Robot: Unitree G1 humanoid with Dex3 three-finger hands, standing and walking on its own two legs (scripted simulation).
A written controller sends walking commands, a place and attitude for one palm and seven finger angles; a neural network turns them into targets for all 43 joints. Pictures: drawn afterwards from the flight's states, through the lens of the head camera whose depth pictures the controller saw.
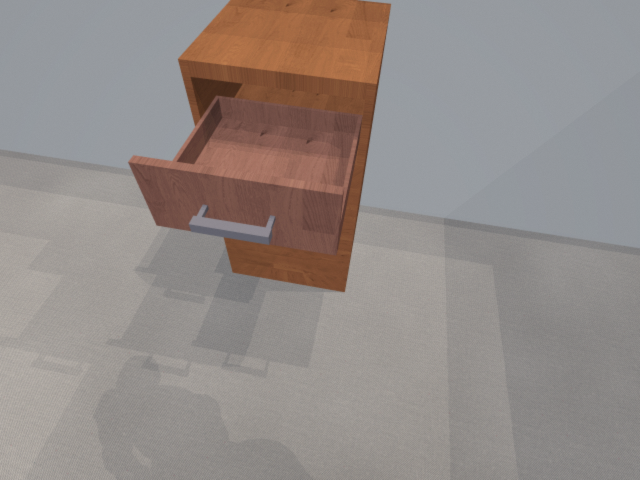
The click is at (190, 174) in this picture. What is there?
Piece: drawer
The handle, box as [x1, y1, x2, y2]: [189, 205, 275, 244]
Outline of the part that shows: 189,223 191,231 268,244 271,238 271,228 275,218 274,216 270,215 265,227 205,218 204,215 208,208 207,205 202,205 197,215 193,216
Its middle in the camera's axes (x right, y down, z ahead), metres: -0.16 -0.03 +0.72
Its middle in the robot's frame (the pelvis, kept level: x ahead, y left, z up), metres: +0.55 +0.19 -0.07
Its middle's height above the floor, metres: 0.70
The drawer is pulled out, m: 0.30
